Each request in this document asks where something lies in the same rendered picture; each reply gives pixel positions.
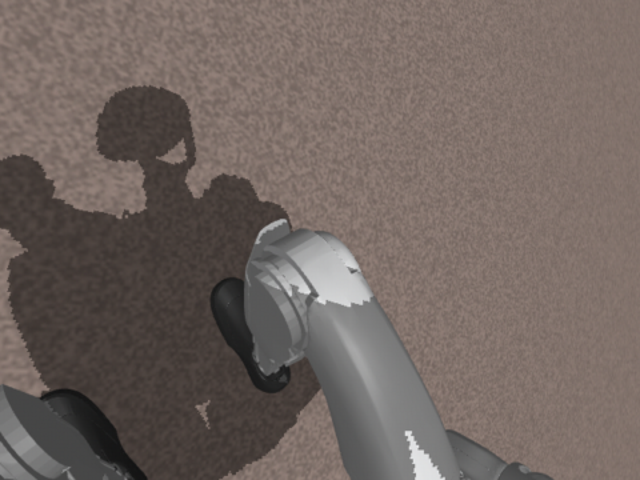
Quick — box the left robot foot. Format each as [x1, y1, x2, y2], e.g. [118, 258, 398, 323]
[40, 389, 148, 480]

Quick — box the right robot foot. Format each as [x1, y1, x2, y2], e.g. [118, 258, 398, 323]
[210, 277, 291, 393]

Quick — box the right robot hand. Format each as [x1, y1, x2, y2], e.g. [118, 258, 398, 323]
[446, 429, 509, 480]

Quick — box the right robot arm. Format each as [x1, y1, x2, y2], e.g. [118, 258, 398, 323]
[498, 462, 554, 480]

